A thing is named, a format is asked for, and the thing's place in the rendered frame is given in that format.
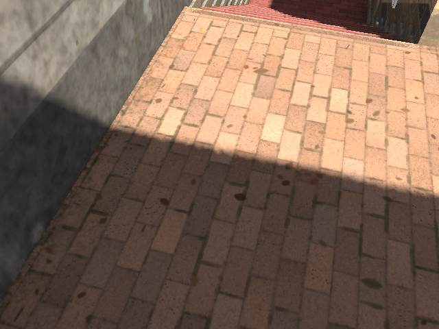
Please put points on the stairs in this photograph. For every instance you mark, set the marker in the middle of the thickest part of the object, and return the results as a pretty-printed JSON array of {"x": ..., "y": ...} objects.
[{"x": 304, "y": 19}]

